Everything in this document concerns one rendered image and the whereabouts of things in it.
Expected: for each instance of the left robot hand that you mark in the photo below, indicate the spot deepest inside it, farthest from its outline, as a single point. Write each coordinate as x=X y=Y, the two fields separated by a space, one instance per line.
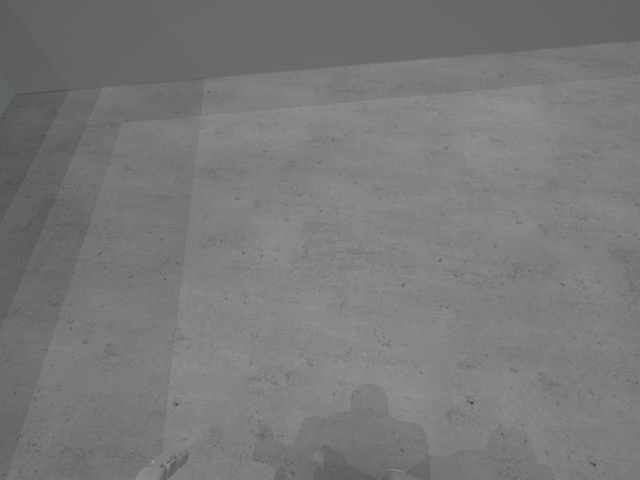
x=163 y=466

